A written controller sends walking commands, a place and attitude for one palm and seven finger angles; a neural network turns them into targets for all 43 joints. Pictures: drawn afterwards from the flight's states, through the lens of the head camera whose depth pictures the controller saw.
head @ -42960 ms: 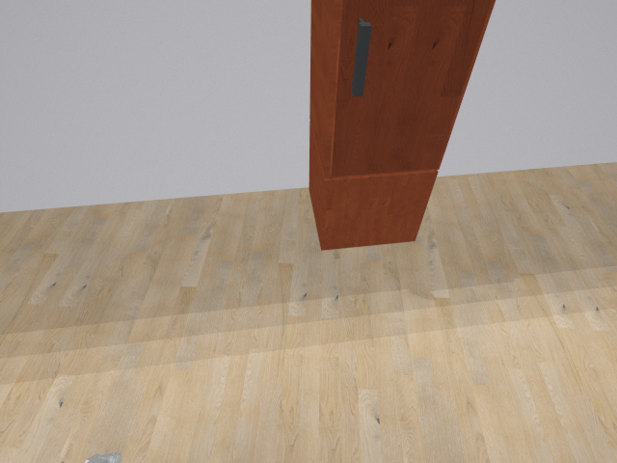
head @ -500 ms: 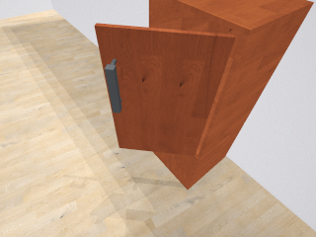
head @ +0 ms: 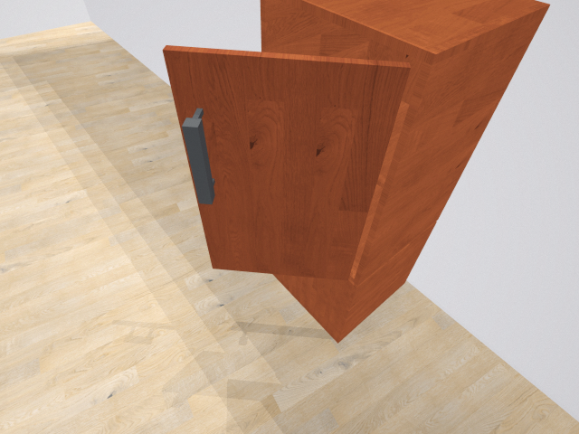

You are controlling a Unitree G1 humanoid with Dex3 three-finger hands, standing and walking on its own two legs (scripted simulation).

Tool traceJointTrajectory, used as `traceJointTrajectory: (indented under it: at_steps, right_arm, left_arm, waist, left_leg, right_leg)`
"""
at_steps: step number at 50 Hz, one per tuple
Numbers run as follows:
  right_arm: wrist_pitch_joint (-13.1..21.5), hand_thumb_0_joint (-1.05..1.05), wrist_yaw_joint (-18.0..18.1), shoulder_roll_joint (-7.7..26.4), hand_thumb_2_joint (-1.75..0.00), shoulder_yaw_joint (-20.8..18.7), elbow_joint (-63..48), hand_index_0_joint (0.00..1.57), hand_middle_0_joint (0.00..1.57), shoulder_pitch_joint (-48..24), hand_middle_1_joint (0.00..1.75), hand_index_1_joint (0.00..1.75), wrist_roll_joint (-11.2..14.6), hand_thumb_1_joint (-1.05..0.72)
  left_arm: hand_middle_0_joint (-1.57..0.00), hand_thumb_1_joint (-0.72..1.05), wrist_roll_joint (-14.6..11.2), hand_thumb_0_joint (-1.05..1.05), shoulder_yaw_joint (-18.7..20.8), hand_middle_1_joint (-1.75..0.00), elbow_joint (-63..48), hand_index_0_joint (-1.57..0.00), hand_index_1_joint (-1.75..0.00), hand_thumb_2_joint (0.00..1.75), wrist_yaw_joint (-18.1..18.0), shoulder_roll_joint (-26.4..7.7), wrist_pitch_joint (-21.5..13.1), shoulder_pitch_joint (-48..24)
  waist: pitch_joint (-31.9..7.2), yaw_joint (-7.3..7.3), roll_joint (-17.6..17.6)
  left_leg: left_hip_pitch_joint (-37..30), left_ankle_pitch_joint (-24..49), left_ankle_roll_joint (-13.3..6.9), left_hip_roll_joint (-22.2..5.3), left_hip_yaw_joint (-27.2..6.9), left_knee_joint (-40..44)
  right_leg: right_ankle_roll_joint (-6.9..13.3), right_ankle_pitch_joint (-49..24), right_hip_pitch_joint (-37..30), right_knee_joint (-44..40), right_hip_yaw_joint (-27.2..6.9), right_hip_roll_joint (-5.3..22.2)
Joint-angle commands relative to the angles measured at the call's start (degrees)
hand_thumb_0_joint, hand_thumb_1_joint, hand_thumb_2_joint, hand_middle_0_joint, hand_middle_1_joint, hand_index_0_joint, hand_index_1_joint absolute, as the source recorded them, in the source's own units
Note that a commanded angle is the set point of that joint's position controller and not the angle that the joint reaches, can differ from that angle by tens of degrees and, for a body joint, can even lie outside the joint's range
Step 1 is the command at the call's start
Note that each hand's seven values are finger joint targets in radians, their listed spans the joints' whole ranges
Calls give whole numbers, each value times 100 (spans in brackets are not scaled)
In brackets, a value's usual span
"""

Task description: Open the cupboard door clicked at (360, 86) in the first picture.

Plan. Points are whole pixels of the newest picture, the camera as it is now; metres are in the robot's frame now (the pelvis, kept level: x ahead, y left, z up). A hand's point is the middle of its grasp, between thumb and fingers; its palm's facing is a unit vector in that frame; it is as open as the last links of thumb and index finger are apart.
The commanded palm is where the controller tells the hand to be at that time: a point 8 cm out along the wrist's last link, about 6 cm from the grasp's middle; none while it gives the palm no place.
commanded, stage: come to a stop and stand still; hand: left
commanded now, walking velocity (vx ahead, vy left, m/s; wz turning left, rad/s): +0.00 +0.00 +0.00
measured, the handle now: (203, 157) +0.56 +0.20 +0.07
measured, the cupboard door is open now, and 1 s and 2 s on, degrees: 45 45 45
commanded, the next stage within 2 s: look again from close up in 0.18 s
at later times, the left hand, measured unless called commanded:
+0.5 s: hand out of the picture +0.02 +0.20 -0.17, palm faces +0.02 -0.97 -0.23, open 7.4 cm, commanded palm none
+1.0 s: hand (153, 427) +0.15 +0.20 -0.09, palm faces +0.23 -0.96 -0.19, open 7.4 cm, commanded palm +0.14 +0.24 -0.06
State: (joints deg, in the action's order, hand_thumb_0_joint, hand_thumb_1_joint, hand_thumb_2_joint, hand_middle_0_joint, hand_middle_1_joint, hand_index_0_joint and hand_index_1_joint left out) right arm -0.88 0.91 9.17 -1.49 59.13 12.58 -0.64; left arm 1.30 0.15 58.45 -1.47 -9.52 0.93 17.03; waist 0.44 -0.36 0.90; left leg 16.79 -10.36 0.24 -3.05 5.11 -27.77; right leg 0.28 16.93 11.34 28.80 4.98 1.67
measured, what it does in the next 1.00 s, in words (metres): stands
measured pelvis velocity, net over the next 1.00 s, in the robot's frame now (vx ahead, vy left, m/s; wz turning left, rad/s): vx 0.03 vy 0.01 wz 0.01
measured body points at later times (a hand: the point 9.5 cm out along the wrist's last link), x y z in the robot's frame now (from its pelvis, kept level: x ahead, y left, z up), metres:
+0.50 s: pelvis +0.01 +0.02 +0.00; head +0.02 +0.00 +0.44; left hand +0.02 +0.25 -0.15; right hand +0.00 -0.18 -0.17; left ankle +0.05 +0.12 -0.74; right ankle -0.02 -0.11 -0.74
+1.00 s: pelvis +0.03 +0.01 +0.00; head +0.04 +0.01 +0.45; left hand +0.14 +0.25 -0.08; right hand +0.11 -0.23 -0.13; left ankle +0.05 +0.12 -0.74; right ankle -0.01 -0.11 -0.74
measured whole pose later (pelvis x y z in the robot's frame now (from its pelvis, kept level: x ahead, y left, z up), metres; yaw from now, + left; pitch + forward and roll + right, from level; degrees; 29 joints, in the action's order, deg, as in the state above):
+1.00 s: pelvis +0.03 +0.01 +0.00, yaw +1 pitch +0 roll +1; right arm 10.7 3.2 10.8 -0.2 50.4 17.1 2.3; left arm -6.4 1.6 16.9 -5.5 -10.5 0.2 28.2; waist 0.2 -0.1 1.3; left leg 16.5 -14.3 -0.6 -0.6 5.0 -30.4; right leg -0.1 21.5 11.3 32.6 4.1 3.9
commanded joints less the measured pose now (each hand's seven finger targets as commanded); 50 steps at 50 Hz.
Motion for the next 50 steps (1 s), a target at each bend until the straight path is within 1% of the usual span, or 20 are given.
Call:
traceJointTrajectory:
  at_steps: [1, 7, 8, 9, 10, 11, 12, 15, 18, 20, 30, 36, 43, 44, 45, 46, 47, 48, 49, 50]
  right_arm:
    - [118, 0, 9, 423, -90, 18, -57, 20, 20, 324, 30, 30, -24, -90]
    - [143, 0, 33, 360, -90, 75, 188, 20, 20, 525, 30, 30, 2, -90]
    - [184, 0, -20, 669, -90, 44, -170, 20, 20, 44, 30, 30, 2, -90]
    - [98, 0, -66, 313, -90, 46, -260, 20, 20, 480, 30, 30, -14, -90]
    - [69, 0, -93, 392, -90, 33, -219, 20, 20, 749, 30, 30, -49, -90]
    - [92, 0, -101, 396, -90, 22, -225, 20, 20, 940, 30, 30, -57, -90]
    - [142, 0, -91, 387, -90, 45, -236, 20, 20, 1012, 30, 30, -72, -90]
    - [175, 0, -41, 510, -90, 46, -341, 20, 20, 859, 30, 30, -55, -90]
    - [211, 0, -25, 467, -90, 80, -287, 20, 20, 774, 30, 30, -45, -90]
    - [219, 0, -23, 472, -90, 83, -210, 20, 20, 799, 30, 30, -34, -90]
    - [277, 0, 2, 480, -90, 109, 88, 20, 20, 677, 30, 30, -18, -90]
    - [260, 0, 14, 553, -90, 103, 150, 20, 20, 491, 30, 30, -15, -90]
    - [260, 0, 33, 644, -90, 95, 195, 20, 20, 255, 30, 30, -7, -90]
    - [264, 0, 17, 775, -90, 56, -201, 20, 20, -14, 30, 30, 42, -90]
    - [1095, 0, 215, 1634, -90, -144, -2028, 20, 20, 216, 30, 30, 282, -90]
    - [1664, 0, 407, 1130, -90, 53, -1825, 20, 20, -166, 30, 30, 249, -90]
    - [1774, 0, 377, 886, -90, -38, -1745, 20, 20, -165, 30, 30, 347, -90]
    - [1779, 0, 356, 898, -90, -54, -1746, 20, 20, -50, 30, 30, 412, -90]
    - [1815, 0, 351, 1108, -90, -172, -2025, 20, 20, -174, 30, 30, 333, -90]
    - [1817, 0, 347, 1244, -90, -246, -2115, 20, 20, -136, 30, 30, 225, -90]
  left_arm:
    - [-20, 90, -42, 0, 90, -30, -76, -20, -30, 90, -11, -537, -147, 351]
    - [-20, 90, -53, 0, 52, -30, 165, -20, -30, 90, -19, -460, -181, 558]
    - [-20, 90, 49, 0, -13, -30, 259, -20, -30, 90, -245, -546, -260, 718]
    - [-20, 90, -2, 0, 49, -30, -32, -20, -30, 90, -185, -871, -302, 275]
    - [-20, 90, -15, 0, 79, -30, -161, -20, -30, 90, -154, -881, -311, 67]
    - [-20, 90, -21, 0, 93, -30, -212, -20, -30, 90, -139, -824, -310, 36]
    - [-20, 90, -10, 0, 108, -30, -223, -20, -30, 90, -136, -730, -313, 73]
    - [-20, 90, -34, 0, 78, -30, -96, -20, -30, 90, -94, -463, -224, 370]
    - [-20, 90, -41, 0, 55, -30, 1, -20, -30, 90, -87, -404, -231, 502]
    - [-20, 90, -49, 0, 57, -30, 20, -20, -30, 90, -94, -417, -232, 454]
    - [-20, 90, -56, 0, 88, -30, 50, -20, -30, 90, -112, -542, -246, 373]
    - [-20, 90, -45, 0, 85, -30, 114, -20, -30, 90, -103, -621, -226, 279]
    - [-20, 90, -26, 0, 70, -30, 205, -20, -30, 90, -90, -673, -241, 269]
    - [-20, 90, 23, 0, 33, -30, 297, -20, -30, 90, -296, -643, -279, 614]
    - [-20, 88, -1109, 0, 1003, -32, -8739, -20, -32, 89, -288, -2094, -1510, -3676]
    - [-20, 85, -693, 0, 709, -33, -7383, -20, -33, 88, -483, -1506, -1248, -766]
    - [-21, 83, -812, 0, 116, -34, -6298, -21, -34, 87, -626, -333, -456, 821]
    - [-21, 81, -1029, 0, -235, -36, -6294, -21, -36, 86, -488, 320, -442, 594]
    - [-21, 78, -1044, 0, 104, -37, -6380, -21, -37, 85, -402, -50, -701, 109]
    - [-21, 76, -1040, 0, 476, -39, -6154, -21, -39, 84, -278, -365, -1040, 177]
  waist:
    - [361, 12, -49]
    - [463, -33, -37]
    - [916, -129, -422]
    - [423, 323, -455]
    - [325, 392, -365]
    - [157, 425, -350]
    - [110, 363, -555]
    - [315, 141, -409]
    - [401, 27, -236]
    - [396, 38, 6]
    - [103, 11, -2]
    - [210, 22, -192]
    - [173, 12, -106]
    - [466, -82, 154]
    - [-2474, 585, -1089]
    - [-2496, -73, -1873]
    - [-1607, 119, -1631]
    - [-652, 272, -865]
    - [-54, 370, -469]
    - [-104, 453, 16]
  left_leg:
    - [-277, -317, -87, -282, -493, 707]
    - [-327, -156, -78, -287, -473, 794]
    - [68, -205, 106, -246, -336, -372]
    - [-188, -740, 60, -142, -328, -480]
    - [-188, -798, 12, -104, -291, -572]
    - [-152, -640, -30, -105, -333, -485]
    - [-152, -461, -85, -187, -436, -245]
    - [421, -821, -274, -320, -826, 312]
    - [442, -620, -297, -288, -800, 466]
    - [278, -472, -286, -273, -742, 451]
    - [-324, 718, -265, -272, -548, 340]
    - [-455, 722, -227, -287, -489, 413]
    - [-632, 917, -218, -317, -455, 399]
    - [-270, 1368, -80, -426, -448, -724]
    - [-1946, 1862, -173, 178, -454, 40]
    - [-2616, 2605, -187, -171, -675, 293]
    - [-1791, 2224, -40, -61, -665, 394]
    - [-1218, 1714, -78, -59, -644, 263]
    - [-601, 740, -93, 38, -688, 7]
    - [-201, 291, -101, 150, -652, -314]
  right_leg:
    - [122, 349, 577, -1104, -626, 527]
    - [119, 139, 387, -1236, -564, 513]
    - [146, -1017, 720, -1274, -981, 765]
    - [388, 878, 980, -1381, -1049, 1011]
    - [455, 1471, 1152, -1235, -915, 877]
    - [475, 1277, 1063, -982, -759, 771]
    - [440, 904, 918, -703, -515, 648]
    - [293, 799, 580, -293, -330, 303]
    - [246, 382, 352, -318, -338, 350]
    - [213, 291, 369, -353, -347, 375]
    - [123, -642, 79, -394, -335, 505]
    - [107, -713, 119, -508, -385, 517]
    - [95, -1135, 53, -632, -444, 554]
    - [29, -2740, 286, -829, -939, 760]
    - [197, -2645, -103, -91, -132, 181]
    - [211, -1347, 279, 439, -42, -21]
    - [91, -283, 739, 698, 156, -87]
    - [49, -185, 1016, 453, 159, -89]
    - [32, -169, 1312, 200, 209, -113]
    - [24, -278, 1538, 120, 245, -134]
